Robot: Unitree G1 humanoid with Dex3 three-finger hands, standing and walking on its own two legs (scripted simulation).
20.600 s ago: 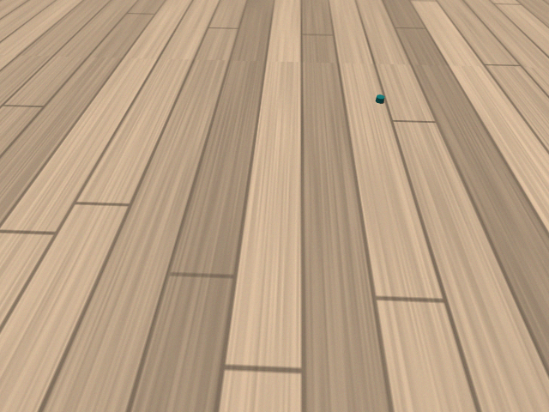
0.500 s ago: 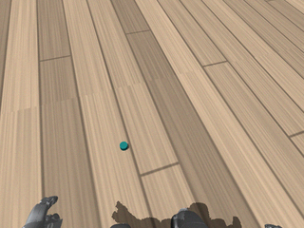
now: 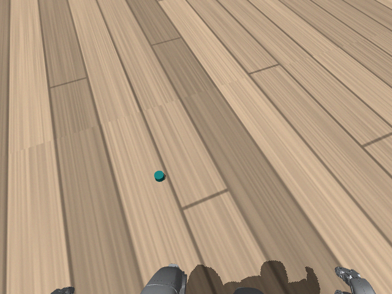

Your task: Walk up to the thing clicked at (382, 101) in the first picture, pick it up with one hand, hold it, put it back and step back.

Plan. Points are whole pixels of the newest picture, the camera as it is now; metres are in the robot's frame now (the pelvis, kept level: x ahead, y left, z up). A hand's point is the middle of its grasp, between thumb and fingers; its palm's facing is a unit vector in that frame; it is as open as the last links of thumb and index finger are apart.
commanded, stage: walk up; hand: left
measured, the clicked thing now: (159, 176) +0.72 +0.26 -0.74
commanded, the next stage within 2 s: stand in 1.60 s
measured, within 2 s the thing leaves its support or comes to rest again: neither
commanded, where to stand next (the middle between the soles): +0.34 +0.01 m, yaw +2 degrees
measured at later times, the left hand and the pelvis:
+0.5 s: hand out of the picture -0.07 +0.24 -0.15, palm faces +0.01 -0.93 -0.36, open 7.4 cm; pelvis -0.14 -0.03 +0.00, yaw +1 degrees
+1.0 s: hand out of the picture -0.09 +0.24 -0.13, palm faces +0.07 -0.92 -0.39, open 7.4 cm; pelvis -0.15 -0.03 +0.01, yaw +4 degrees
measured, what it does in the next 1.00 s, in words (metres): walks backwards: left foot, then right foot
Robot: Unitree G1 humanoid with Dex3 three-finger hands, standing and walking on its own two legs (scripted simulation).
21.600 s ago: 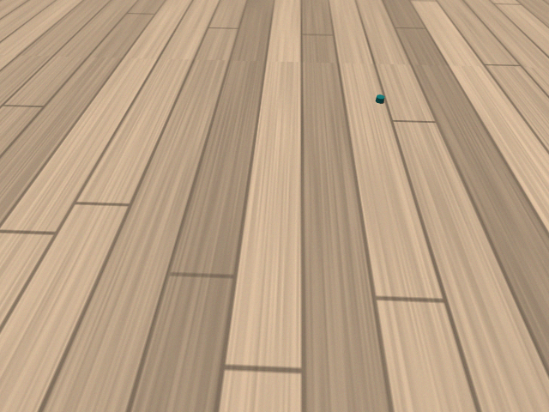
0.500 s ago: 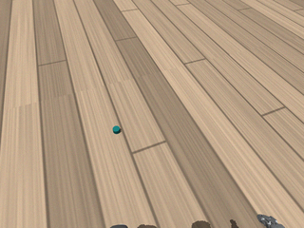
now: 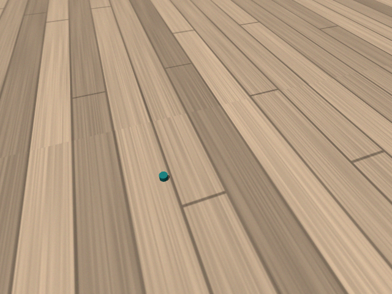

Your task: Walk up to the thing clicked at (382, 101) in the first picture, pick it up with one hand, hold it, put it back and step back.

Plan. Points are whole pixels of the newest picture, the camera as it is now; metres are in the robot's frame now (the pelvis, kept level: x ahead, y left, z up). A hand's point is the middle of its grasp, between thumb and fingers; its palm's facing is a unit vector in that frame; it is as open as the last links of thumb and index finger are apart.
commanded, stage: walk up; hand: left
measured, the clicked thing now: (163, 176) +0.89 +0.24 -0.75
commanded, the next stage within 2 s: stand in 0.60 s
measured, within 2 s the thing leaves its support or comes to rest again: neither
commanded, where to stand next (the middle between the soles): +0.50 +0.01 m, yaw -2 degrees
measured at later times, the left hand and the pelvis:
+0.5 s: hand out of the picture +0.12 +0.28 -0.15, palm faces +0.03 -0.93 -0.36, open 7.4 cm; pelvis +0.03 +0.01 +0.00, yaw +1 degrees
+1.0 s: hand out of the picture +0.09 +0.26 -0.14, palm faces -0.01 -0.94 -0.33, open 7.4 cm; pelvis +0.01 +0.01 +0.02, yaw +1 degrees
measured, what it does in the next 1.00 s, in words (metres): stands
